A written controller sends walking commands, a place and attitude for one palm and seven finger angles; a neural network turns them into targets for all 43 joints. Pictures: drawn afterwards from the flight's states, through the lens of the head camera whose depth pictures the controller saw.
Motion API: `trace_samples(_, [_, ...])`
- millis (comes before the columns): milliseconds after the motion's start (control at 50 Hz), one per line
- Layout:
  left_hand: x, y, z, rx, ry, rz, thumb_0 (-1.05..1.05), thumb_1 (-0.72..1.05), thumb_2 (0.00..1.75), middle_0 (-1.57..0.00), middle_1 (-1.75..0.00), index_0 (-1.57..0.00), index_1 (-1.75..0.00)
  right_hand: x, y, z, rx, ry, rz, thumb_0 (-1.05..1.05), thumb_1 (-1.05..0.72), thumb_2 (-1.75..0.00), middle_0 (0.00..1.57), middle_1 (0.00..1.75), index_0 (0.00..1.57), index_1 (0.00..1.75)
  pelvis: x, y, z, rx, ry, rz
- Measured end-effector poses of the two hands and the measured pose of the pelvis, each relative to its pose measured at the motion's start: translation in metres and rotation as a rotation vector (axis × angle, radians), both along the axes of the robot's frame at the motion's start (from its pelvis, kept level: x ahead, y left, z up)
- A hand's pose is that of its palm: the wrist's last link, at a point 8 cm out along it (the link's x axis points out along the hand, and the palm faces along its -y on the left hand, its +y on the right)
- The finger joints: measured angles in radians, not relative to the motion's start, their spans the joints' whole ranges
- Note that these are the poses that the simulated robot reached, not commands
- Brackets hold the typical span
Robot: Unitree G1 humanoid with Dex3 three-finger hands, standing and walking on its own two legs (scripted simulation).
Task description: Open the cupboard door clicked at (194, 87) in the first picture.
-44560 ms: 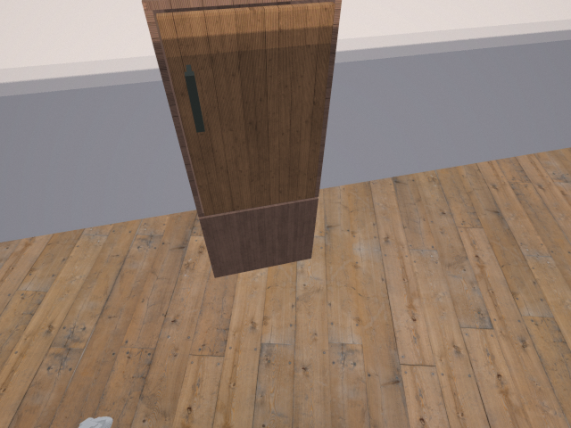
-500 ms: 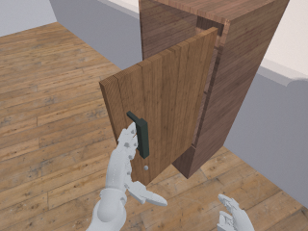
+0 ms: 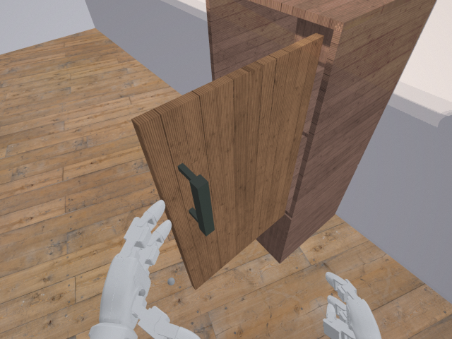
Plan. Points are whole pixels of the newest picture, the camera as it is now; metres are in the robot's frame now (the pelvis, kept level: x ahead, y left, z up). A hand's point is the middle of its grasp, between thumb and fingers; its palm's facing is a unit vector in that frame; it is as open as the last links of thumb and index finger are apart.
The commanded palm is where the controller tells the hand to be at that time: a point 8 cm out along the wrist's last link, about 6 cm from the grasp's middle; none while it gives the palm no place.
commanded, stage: slide the hand sideways off the handle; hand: left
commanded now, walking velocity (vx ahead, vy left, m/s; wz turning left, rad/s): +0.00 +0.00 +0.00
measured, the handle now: (196, 200) +0.32 +0.08 +0.10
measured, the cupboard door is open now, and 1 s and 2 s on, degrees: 92 92 92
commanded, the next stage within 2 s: draw the hand back to the body in 0.20 s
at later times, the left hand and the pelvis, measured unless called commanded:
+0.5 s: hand (142, 288) +0.17 +0.13 +0.11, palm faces -0.04 -1.00 -0.04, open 16.3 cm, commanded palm +0.14 +0.19 +0.12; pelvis +0.00 +0.01 +0.00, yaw +0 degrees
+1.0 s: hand (73, 269) +0.18 +0.21 +0.14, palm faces +0.19 -0.94 -0.29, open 14.9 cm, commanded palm +0.14 +0.26 +0.17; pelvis +0.00 +0.02 +0.03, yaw +0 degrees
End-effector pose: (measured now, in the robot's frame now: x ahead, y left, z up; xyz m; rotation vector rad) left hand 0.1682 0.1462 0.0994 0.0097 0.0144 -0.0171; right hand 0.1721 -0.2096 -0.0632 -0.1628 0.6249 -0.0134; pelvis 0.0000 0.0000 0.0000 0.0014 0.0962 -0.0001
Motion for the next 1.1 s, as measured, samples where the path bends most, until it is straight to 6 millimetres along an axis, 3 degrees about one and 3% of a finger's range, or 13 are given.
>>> trace_samples(300, [-0.015, 0.025, -0.004, 0.003, -0.003, -0.009, -0.01, -0.50, 0.30, -0.15, -0.30, -0.15, -0.30, -0.011, -0.020, -0.006, -0.043, -0.009, -0.052, 0.01, -0.90, -0.90, 0.20, 0.30, 0.20, 0.29, -0.005, -0.003, -0.005, -0.011, 0.017, 0.011])
trace_samples(440, [-0.013, 0.026, 0.006, 0.017, -0.032, -0.038, -0.01, -0.50, 0.30, -0.15, -0.30, -0.15, -0.30, -0.011, -0.011, -0.003, -0.028, -0.033, -0.064, 0.01, -0.90, -0.90, 0.20, 0.30, 0.20, 0.29, -0.005, 0.003, -0.004, -0.011, 0.011, 0.002])
trace_samples(780, [-0.017, 0.073, 0.034, 0.055, -0.036, 0.008, -0.01, -0.49, 0.30, -0.15, -0.30, -0.15, -0.30, 0.004, 0.015, 0.016, -0.019, -0.087, -0.031, 0.01, -0.90, -0.90, 0.21, 0.30, 0.21, 0.29, -0.001, 0.017, 0.008, -0.027, -0.038, 0.009])
trace_samples(920, [-0.016, 0.097, 0.052, 0.234, -0.026, 0.141, -0.01, -0.36, 0.35, -0.16, -0.30, -0.16, -0.30, 0.007, 0.019, 0.024, -0.055, -0.068, -0.033, 0.01, -0.90, -0.90, 0.21, 0.30, 0.21, 0.29, 0.001, 0.021, 0.019, -0.029, -0.075, 0.003])
trace_samples(1100, [-0.016, 0.120, 0.068, 0.328, -0.019, 0.259, 0.00, -0.09, 0.47, -0.17, -0.30, -0.17, -0.30, 0.007, 0.026, 0.027, -0.067, -0.006, -0.023, 0.01, -0.90, -0.90, 0.21, 0.30, 0.21, 0.30, 0.007, 0.028, 0.034, -0.021, -0.122, -0.006])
